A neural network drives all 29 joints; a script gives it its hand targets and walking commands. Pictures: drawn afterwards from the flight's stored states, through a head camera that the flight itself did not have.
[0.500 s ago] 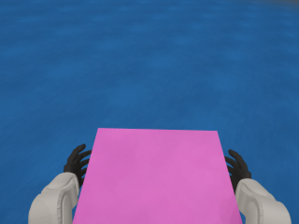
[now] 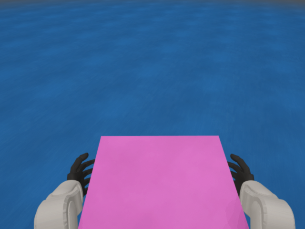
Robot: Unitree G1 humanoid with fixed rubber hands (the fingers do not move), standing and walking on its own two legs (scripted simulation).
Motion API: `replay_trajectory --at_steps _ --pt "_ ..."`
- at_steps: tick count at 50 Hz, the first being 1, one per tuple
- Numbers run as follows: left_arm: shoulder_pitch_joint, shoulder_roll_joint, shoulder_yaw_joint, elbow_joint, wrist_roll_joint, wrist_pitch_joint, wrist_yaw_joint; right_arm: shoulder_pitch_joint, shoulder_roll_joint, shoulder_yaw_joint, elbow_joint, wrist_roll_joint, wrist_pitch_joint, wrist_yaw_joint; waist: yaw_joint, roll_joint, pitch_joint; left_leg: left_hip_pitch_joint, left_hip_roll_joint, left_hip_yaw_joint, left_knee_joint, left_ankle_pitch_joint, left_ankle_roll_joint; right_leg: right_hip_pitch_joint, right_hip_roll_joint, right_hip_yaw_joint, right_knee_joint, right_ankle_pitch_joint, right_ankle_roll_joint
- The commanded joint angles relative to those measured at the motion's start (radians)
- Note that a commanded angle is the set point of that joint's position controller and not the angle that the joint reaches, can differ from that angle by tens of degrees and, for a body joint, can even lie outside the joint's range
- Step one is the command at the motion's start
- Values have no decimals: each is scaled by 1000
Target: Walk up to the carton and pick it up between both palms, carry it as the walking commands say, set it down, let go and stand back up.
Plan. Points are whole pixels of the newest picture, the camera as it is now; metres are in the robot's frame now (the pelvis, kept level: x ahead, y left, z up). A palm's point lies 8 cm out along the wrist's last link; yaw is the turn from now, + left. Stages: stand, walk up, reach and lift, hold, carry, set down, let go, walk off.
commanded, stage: carry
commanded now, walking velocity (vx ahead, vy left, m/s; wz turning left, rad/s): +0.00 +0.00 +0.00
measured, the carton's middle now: (159, 202) +0.23 -0.01 -0.02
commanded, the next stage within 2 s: none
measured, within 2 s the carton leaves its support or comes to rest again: neither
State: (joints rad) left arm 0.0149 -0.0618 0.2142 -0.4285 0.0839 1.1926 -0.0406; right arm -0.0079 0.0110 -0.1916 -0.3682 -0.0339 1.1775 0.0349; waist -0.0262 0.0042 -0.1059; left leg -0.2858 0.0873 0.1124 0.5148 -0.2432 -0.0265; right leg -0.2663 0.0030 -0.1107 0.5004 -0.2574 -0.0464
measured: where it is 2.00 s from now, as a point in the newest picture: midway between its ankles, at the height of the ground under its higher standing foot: outside the picture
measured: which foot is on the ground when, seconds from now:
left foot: down 0.00-1.00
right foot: down 0.00-1.00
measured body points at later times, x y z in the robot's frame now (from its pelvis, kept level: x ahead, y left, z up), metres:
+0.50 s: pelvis +0.00 +0.01 +0.00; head -0.02 +0.01 +0.45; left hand +0.25 +0.20 +0.07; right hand +0.25 -0.19 +0.07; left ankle +0.01 +0.13 -0.74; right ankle +0.01 -0.09 -0.74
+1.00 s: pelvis +0.00 +0.01 +0.00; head -0.02 +0.01 +0.45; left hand +0.26 +0.20 +0.07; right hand +0.25 -0.19 +0.07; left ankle +0.01 +0.13 -0.74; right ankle +0.01 -0.09 -0.74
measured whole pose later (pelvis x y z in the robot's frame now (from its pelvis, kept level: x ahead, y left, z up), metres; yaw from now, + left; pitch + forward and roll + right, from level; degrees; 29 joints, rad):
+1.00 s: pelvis +0.00 +0.01 +0.00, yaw +0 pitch +1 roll +0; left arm -0.03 -0.04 0.22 -0.38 0.07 1.16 -0.04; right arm -0.04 0.03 -0.21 -0.34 -0.05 1.15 0.03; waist -0.01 -0.01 -0.09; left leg -0.29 0.08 0.12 0.52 -0.26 -0.02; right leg -0.27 -0.01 -0.11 0.51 -0.27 -0.04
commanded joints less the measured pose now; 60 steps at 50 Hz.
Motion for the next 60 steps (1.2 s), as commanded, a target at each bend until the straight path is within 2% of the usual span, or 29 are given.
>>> replay_trajectory --at_steps 1,3,5,6,8,11,12,13,15,20,21,23,25,26,31,32,35,38,41,42,44,46,47,51,56,60 --pt "-541 -682 -763 -112 -336 -4 -171 -506 759 752 -149 334 -9 193 5 -47 -122 129 31 -55 -46 -40 14 -76 -160 145 -179 63 -24" --pt "-566 -696 -775 -121 -356 -9 -179 -508 767 747 -156 327 -13 185 3 -44 -155 130 35 -59 -42 -19 17 -44 -157 139 -168 106 -22" --pt "-574 -716 -786 -131 -372 -11 -183 -524 778 750 -173 333 -16 183 5 -18 -178 136 50 -68 -50 13 23 -26 -145 121 -141 146 -15" --pt "-570 -715 -787 -117 -373 -10 -185 -533 773 750 -176 329 -17 181 6 -32 -174 131 51 -72 -53 27 24 -23 -142 115 -134 159 -14" --pt "-576 -721 -793 -134 -375 -13 -183 -532 775 751 -183 329 -18 180 8 -8 -204 132 57 -80 -56 59 27 5 -134 104 -112 187 -9" --pt "-566 -718 -795 -147 -370 -18 -180 -543 769 762 -203 340 -21 186 14 5 -201 127 76 -88 -64 108 28 16 -123 90 -86 201 0" --pt "-558 -725 -794 -142 -370 -14 -179 -544 771 764 -203 343 -22 186 15 25 -208 131 78 -91 -58 132 28 14 -123 86 -74 218 3" --pt "-566 -721 -794 -149 -372 -15 -177 -531 761 757 -199 334 -21 184 16 13 -207 127 79 -90 -66 121 31 10 -120 86 -77 196 3" --pt "-560 -720 -796 -160 -368 -16 -174 -535 766 763 -204 341 -22 187 19 34 -219 132 85 -92 -69 143 33 26 -118 78 -63 204 5" --pt "-545 -714 -778 -117 -354 -15 -176 -562 755 767 -197 339 -21 189 18 -13 -206 131 78 -84 -52 118 33 16 -125 82 -71 210 5" --pt "-553 -719 -783 -125 -358 -15 -176 -553 759 766 -201 340 -23 189 19 9 -207 115 81 -91 -57 119 34 29 -126 83 -66 206 3" --pt "-565 -717 -780 -113 -357 -15 -176 -555 766 767 -181 341 -21 191 18 -5 -181 105 79 -94 -63 95 33 20 -121 79 -69 192 5" --pt "-548 -704 -774 -107 -348 -15 -173 -533 749 755 -159 328 -21 190 19 -3 -188 130 77 -84 -54 126 31 10 -125 85 -66 225 3" --pt "-549 -713 -783 -116 -350 -17 -172 -529 757 752 -162 331 -24 190 18 29 -202 134 80 -88 -54 153 33 15 -122 83 -56 233 4" --pt "-575 -714 -775 -116 -356 -22 -175 -572 760 755 -188 334 -29 187 17 -16 -207 125 72 -80 -41 120 34 30 -128 94 -69 253 0" --pt "-580 -720 -777 -121 -357 -21 -172 -558 770 755 -178 335 -27 188 17 3 -201 120 69 -75 -41 125 31 32 -128 90 -71 266 0" --pt "-581 -710 -772 -128 -353 -27 -173 -560 770 756 -177 335 -31 187 17 -15 -209 141 73 -73 -35 134 29 29 -128 88 -67 277 3" --pt "-574 -714 -770 -106 -349 -26 -173 -571 765 752 -177 332 -33 186 16 -16 -213 128 61 -73 -31 111 30 37 -137 101 -72 278 -4" --pt "-584 -714 -776 -128 -353 -31 -171 -563 772 752 -169 334 -36 187 16 -2 -210 142 71 -76 -40 151 32 36 -128 85 -64 290 -1" --pt "-568 -705 -760 -98 -343 -29 -172 -563 760 747 -162 324 -35 186 19 -20 -200 127 72 -77 -43 127 36 44 -128 89 -69 267 1" --pt "-569 -711 -764 -100 -344 -30 -171 -573 762 744 -165 331 -36 187 17 -3 -208 133 67 -72 -37 122 33 48 -131 93 -70 280 -4" --pt "-570 -714 -763 -111 -343 -35 -169 -568 773 750 -165 335 -39 188 17 -21 -217 133 67 -74 -37 145 35 54 -129 91 -60 302 -1" --pt "-576 -708 -767 -112 -344 -35 -169 -556 771 742 -153 329 -41 186 17 1 -210 133 64 -68 -37 155 32 45 -129 87 -61 301 0" --pt "-574 -703 -755 -88 -336 -34 -169 -573 753 733 -149 322 -39 186 19 0 -210 142 76 -80 -42 168 39 39 -123 85 -56 270 1" --pt "-601 -709 -753 -82 -337 -42 -168 -580 767 731 -131 319 -48 187 17 -8 -185 119 66 -75 -52 93 37 34 -131 99 -77 242 -3" --pt "-599 -702 -750 -87 -334 -47 -167 -573 759 724 -127 314 -53 187 20 3 -205 135 69 -73 -46 142 38 39 -124 92 -63 267 1"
